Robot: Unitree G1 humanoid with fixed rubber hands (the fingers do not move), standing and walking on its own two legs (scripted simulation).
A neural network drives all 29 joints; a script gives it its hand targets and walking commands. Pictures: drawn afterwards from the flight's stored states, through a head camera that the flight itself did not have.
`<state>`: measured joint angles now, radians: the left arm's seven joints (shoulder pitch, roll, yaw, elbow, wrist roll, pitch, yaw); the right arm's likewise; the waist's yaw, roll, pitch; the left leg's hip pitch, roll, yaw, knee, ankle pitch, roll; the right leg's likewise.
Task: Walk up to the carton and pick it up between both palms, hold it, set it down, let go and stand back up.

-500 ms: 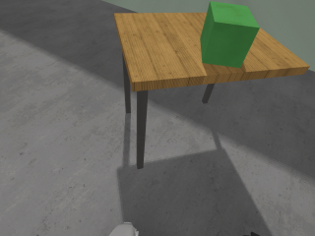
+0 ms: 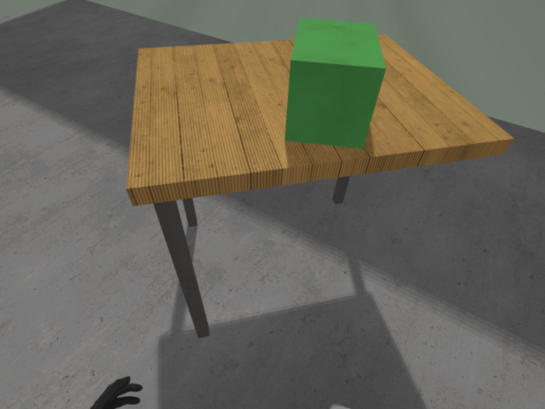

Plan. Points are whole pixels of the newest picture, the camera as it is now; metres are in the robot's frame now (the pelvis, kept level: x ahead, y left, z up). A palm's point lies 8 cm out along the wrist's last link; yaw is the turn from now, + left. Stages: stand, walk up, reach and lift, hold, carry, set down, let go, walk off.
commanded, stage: walk up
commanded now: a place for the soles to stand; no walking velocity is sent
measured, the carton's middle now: (330, 81) +0.74 -0.10 +0.14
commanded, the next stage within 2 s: none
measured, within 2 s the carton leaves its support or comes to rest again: neither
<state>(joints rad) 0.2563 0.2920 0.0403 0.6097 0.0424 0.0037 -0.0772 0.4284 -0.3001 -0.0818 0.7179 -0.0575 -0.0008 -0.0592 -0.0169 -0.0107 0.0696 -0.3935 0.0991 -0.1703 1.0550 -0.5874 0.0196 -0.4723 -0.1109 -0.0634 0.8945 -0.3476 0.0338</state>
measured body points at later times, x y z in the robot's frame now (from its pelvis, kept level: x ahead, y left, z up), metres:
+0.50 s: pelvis +0.13 -0.13 +0.03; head +0.15 -0.08 +0.48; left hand +0.20 +0.15 -0.11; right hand +0.22 -0.39 -0.06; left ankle +0.14 +0.03 -0.69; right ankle +0.20 -0.28 -0.62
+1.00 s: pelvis +0.18 -0.24 +0.03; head +0.21 -0.22 +0.47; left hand +0.18 +0.06 -0.08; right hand +0.38 -0.46 -0.08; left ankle +0.16 -0.13 -0.66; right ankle +0.28 -0.36 -0.69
